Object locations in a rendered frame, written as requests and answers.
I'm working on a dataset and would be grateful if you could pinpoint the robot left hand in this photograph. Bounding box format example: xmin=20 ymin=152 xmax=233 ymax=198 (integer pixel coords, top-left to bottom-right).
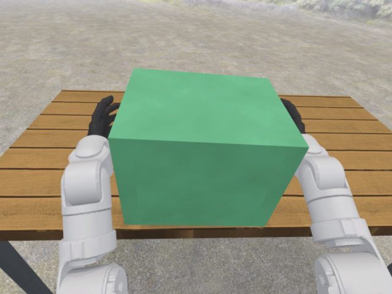
xmin=87 ymin=96 xmax=121 ymax=139

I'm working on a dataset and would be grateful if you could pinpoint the left robot forearm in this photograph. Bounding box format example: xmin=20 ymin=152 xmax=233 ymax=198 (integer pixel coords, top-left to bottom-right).
xmin=56 ymin=135 xmax=117 ymax=294

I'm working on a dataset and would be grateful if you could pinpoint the table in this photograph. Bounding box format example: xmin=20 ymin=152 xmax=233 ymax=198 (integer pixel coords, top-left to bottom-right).
xmin=0 ymin=89 xmax=392 ymax=294

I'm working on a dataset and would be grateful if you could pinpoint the robot right upper arm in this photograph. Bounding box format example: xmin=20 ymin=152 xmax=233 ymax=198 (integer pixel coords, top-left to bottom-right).
xmin=314 ymin=251 xmax=392 ymax=294

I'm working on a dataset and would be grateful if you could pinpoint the right robot forearm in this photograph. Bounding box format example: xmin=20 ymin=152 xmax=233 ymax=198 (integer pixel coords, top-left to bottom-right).
xmin=294 ymin=134 xmax=392 ymax=282

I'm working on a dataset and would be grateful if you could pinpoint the robot left upper arm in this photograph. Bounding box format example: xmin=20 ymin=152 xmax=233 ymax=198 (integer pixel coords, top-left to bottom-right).
xmin=58 ymin=263 xmax=128 ymax=294

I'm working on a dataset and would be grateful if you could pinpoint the carton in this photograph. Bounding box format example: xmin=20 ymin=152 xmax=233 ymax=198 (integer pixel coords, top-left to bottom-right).
xmin=108 ymin=68 xmax=309 ymax=227

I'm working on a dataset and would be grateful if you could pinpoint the robot right hand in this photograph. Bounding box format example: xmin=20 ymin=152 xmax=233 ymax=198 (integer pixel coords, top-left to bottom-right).
xmin=280 ymin=98 xmax=306 ymax=134

